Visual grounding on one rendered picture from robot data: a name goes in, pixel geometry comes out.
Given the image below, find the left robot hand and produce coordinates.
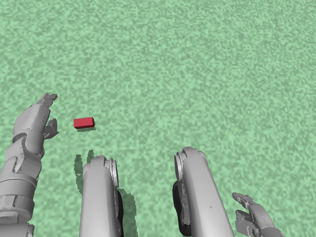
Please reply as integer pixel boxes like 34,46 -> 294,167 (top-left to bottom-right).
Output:
13,93 -> 59,139

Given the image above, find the left robot arm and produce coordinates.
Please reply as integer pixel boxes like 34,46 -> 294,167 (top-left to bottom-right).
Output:
0,129 -> 44,237

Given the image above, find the right robot foot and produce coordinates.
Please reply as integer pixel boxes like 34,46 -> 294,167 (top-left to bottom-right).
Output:
172,181 -> 192,237

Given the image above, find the small box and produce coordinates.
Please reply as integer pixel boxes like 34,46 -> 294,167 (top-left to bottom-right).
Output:
74,117 -> 94,129

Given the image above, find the right robot arm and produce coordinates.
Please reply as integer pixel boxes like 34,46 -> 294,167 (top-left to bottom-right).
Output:
259,227 -> 285,237

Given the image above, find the right robot hand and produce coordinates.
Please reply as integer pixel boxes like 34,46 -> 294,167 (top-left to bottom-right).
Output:
232,193 -> 275,237

